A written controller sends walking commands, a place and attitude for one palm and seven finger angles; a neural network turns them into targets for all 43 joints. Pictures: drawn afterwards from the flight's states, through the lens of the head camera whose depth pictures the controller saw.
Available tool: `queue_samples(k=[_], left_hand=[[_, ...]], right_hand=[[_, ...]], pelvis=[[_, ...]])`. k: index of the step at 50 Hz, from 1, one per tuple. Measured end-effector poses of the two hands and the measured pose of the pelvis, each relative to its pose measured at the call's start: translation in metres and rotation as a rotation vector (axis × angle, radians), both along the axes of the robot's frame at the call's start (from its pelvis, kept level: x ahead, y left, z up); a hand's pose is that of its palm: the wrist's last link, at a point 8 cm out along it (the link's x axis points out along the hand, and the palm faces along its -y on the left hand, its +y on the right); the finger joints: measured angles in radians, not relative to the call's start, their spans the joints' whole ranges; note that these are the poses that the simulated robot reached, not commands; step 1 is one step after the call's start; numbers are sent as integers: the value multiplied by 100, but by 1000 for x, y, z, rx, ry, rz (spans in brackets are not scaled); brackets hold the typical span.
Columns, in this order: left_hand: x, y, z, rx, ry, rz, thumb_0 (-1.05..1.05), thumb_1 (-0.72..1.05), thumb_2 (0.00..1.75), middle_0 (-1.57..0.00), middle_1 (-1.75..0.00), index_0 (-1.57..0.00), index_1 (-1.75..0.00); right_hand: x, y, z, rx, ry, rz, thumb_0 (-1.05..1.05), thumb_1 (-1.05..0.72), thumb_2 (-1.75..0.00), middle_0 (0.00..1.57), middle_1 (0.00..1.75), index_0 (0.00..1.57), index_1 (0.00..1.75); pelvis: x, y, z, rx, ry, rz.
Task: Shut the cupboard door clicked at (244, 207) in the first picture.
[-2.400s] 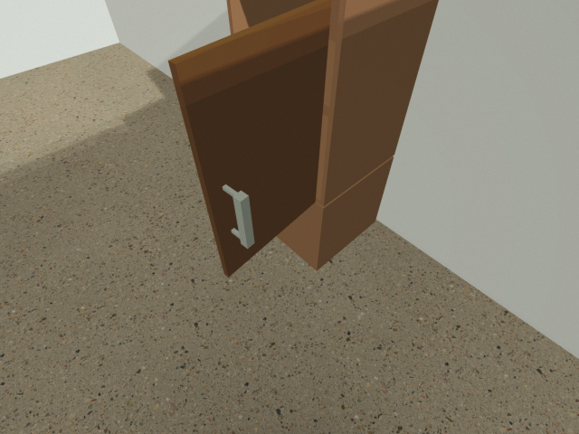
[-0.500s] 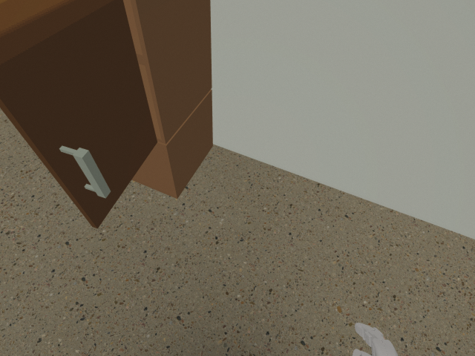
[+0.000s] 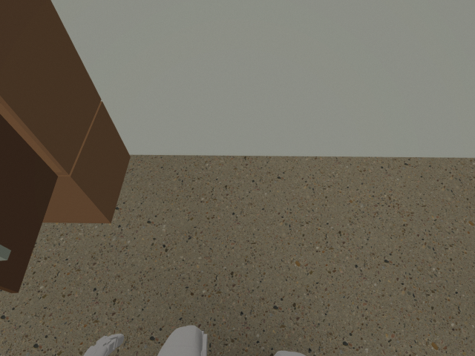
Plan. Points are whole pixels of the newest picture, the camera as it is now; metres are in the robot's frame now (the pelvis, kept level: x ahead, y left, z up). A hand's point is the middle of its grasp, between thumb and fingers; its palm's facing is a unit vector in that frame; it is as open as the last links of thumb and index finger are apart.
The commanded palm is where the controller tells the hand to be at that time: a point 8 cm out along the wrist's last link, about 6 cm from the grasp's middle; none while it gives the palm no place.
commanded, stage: walk around to get in front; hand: left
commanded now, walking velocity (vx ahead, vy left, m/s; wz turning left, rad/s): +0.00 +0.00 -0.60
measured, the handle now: out of the picture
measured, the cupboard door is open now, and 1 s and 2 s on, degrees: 95 95 95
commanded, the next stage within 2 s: none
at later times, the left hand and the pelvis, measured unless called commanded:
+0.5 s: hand (142, 339) +0.16 +0.20 -0.16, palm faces -0.29 -0.93 -0.21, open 7.4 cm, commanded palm none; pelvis +0.01 +0.02 +0.01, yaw -18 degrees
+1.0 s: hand (181, 318) +0.20 +0.13 -0.18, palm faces -0.52 -0.83 -0.19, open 7.3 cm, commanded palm none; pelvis +0.02 +0.01 +0.00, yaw -35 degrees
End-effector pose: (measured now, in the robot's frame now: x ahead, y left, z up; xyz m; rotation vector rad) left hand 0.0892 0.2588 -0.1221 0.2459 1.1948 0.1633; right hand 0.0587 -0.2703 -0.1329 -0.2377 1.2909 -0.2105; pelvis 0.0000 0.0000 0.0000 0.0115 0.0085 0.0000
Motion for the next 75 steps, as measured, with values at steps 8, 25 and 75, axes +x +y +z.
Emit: queue_samples(k=[8,25,75], left_hand=[[17,-7,-15,-73,4,-69,1,91,90,-20,-30,-21,-30],[75,-15,-5,-59,52,-282,1,91,90,-20,-30,-20,-30],[154,-203,5,-20,-2,-893,1,91,90,-20,-30,-21,-30]], right_hand=[[4,20,15,-11,-94,-66,0,-91,-90,19,30,20,30],[-82,39,18,4,-30,-279,0,-90,-90,20,30,21,30],[-245,30,2,22,-14,-908,1,-91,-90,20,30,20,30]], pelvis=[[3,14,0,-12,6,-89],[7,17,9,-45,17,-315],[-6,-36,4,-3,1,-912]])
